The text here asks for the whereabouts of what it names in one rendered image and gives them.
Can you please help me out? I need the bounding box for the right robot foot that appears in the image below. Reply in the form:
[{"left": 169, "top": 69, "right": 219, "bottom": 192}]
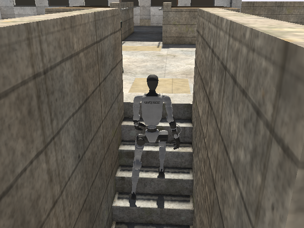
[{"left": 158, "top": 167, "right": 165, "bottom": 177}]

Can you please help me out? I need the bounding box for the left robot hand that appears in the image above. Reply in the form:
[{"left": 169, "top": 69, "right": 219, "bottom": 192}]
[{"left": 135, "top": 123, "right": 146, "bottom": 131}]

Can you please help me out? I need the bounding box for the robot left shin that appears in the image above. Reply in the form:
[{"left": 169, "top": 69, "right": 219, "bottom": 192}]
[{"left": 132, "top": 161, "right": 140, "bottom": 194}]

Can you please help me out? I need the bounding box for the left robot upper arm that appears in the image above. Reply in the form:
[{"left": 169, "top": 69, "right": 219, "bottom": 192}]
[{"left": 133, "top": 95, "right": 143, "bottom": 121}]

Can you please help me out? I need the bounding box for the right robot upper arm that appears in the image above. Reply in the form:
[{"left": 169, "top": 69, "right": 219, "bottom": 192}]
[{"left": 162, "top": 95, "right": 174, "bottom": 122}]

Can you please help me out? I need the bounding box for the robot left forearm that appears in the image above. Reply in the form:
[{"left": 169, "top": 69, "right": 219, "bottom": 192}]
[{"left": 132, "top": 116, "right": 140, "bottom": 126}]

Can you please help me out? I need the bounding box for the right robot hand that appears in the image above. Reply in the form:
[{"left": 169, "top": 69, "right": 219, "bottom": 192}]
[{"left": 170, "top": 137, "right": 181, "bottom": 150}]

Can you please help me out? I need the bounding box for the robot right forearm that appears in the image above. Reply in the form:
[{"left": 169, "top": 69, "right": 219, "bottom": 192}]
[{"left": 169, "top": 115, "right": 179, "bottom": 139}]

